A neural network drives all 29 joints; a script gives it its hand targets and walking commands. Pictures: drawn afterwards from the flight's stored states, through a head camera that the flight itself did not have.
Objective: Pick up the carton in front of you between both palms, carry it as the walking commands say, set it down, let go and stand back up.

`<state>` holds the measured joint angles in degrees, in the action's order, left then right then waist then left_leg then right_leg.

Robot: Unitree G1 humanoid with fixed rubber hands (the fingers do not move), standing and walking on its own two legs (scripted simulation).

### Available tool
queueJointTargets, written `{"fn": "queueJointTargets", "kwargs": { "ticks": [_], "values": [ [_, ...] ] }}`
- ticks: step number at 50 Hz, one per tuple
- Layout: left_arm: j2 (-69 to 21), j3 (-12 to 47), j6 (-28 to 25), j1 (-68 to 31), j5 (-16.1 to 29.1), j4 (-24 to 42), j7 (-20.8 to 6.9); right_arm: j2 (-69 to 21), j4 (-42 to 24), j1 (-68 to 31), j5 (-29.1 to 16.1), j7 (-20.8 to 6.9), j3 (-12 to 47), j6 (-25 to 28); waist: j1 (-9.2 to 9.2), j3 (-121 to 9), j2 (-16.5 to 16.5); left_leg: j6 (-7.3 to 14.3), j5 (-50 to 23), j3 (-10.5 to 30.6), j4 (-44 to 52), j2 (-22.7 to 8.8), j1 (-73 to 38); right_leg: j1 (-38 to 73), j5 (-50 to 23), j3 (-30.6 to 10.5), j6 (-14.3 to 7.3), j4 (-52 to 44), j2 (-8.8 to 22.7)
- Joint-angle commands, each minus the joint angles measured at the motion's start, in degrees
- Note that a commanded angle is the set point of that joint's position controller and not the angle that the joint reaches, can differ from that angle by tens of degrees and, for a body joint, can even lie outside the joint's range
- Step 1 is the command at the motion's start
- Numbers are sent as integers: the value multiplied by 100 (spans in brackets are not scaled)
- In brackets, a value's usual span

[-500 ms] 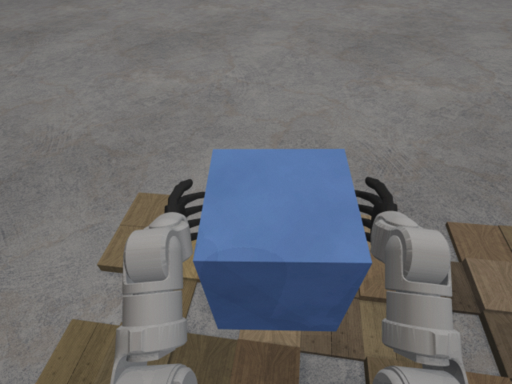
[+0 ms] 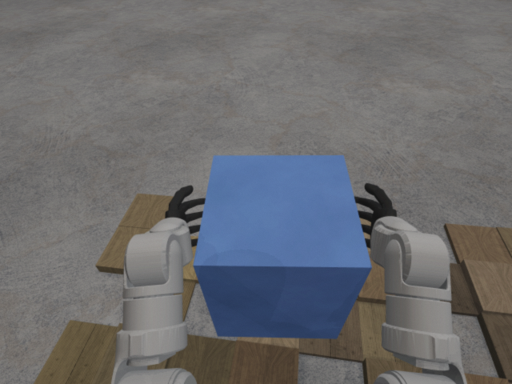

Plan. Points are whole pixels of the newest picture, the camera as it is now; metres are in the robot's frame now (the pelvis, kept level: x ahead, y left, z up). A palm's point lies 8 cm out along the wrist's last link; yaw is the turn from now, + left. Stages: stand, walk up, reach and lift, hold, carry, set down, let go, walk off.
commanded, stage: carry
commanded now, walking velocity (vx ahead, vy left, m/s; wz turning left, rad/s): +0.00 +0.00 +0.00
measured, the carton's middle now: (277, 250) +0.33 +0.00 +0.04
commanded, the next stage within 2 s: none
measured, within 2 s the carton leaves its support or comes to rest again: neither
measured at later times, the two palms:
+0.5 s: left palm (177, 223) +0.32 +0.15 +0.13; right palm (382, 222) +0.32 -0.15 +0.12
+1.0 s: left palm (177, 232) +0.31 +0.15 +0.11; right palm (381, 232) +0.31 -0.15 +0.11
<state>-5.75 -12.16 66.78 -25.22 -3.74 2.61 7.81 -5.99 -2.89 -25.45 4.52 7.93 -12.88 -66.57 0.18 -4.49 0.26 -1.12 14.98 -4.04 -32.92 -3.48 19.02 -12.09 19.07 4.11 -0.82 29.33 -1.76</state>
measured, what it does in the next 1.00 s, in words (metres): stands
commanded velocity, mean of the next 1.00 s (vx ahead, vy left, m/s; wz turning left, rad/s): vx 0.00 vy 0.00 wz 0.00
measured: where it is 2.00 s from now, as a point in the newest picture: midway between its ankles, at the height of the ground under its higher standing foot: outside the picture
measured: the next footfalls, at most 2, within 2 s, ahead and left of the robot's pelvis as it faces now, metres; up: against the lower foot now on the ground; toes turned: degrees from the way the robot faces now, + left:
none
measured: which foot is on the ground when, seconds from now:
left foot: down 0.00-1.00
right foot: down 0.00-1.00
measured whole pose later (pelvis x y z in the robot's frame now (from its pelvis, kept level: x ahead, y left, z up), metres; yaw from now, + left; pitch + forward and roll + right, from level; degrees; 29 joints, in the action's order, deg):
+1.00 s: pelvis +0.00 +0.00 +0.00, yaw +0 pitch +1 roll +0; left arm -5.8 -12.1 66.8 -25.0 -3.8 1.8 7.8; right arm -5.9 -2.1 -25.2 4.5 7.9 -12.8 -66.6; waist 0.2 -5.1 0.3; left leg -1.0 15.1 -4.3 -33.0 -3.4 19.2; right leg -12.3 18.9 4.4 -1.4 29.4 -1.5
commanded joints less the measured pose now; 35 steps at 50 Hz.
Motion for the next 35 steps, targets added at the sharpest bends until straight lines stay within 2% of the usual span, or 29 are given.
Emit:
{"fn": "queueJointTargets", "kwargs": {
  "ticks": [1,7,13,16,22,25,31,35],
  "values": [
    [-4784,3708,-164,-3719,1689,588,-562,-4816,-446,-3561,-1664,-615,3729,113,11,-1859,46,317,-1373,343,226,-451,-799,458,-2118,-559,-120,-409,829],
    [-4701,3574,-90,-3302,1536,289,-573,-4714,-185,-3221,-1542,-630,3613,44,11,-2059,-94,326,-1866,314,92,-489,-819,637,-2735,-517,-96,-226,836],
    [-4967,3734,-185,-4058,1733,686,-634,-5004,-558,-3943,-1717,-656,3779,126,8,-1698,-51,291,-1231,329,272,-456,-626,422,-2141,-532,-102,-412,828],
    [-4914,3754,-196,-4025,1750,713,-599,-4956,-576,-3885,-1732,-634,3794,140,11,-1681,22,304,-1117,346,312,-445,-671,375,-1913,-551,-119,-472,822],
    [-4660,3606,-100,-3307,1566,346,-546,-4684,-214,-3186,-1560,-612,3633,55,14,-2066,-36,329,-1767,330,122,-478,-861,613,-2553,-527,-114,-262,840],
    [-4721,3579,-95,-3345,1545,304,-580,-4735,-199,-3263,-1548,-635,3617,47,10,-2039,-95,322,-1836,314,105,-490,-798,628,-2707,-508,-99,-230,838],
    [-4968,3744,-190,-4085,1743,707,-630,-5006,-568,-3959,-1725,-655,3785,130,9,-1681,-38,291,-1183,335,291,-455,-617,407,-2069,-528,-110,-424,830],
    [-4845,3731,-182,-3869,1722,650,-577,-4881,-516,-3722,-1701,-622,3765,126,12,-1766,31,311,-1235,346,276,-450,-729,413,-1983,-544,-126,-439,828]
  ]
}}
